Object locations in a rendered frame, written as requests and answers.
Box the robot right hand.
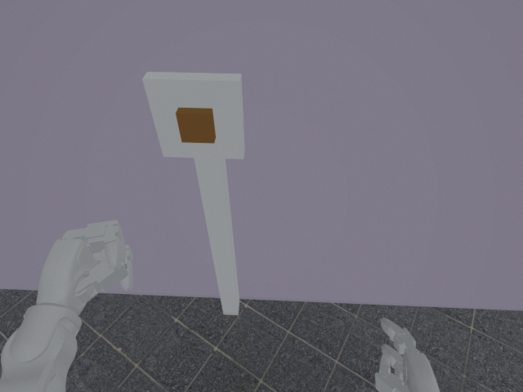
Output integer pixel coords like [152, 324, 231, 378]
[375, 318, 440, 392]

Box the left robot forearm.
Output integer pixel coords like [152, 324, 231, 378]
[0, 303, 82, 392]

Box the panel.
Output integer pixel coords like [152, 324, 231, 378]
[142, 72, 245, 315]

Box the robot left hand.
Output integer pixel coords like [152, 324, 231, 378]
[36, 220, 133, 316]

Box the button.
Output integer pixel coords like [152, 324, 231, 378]
[176, 108, 216, 143]

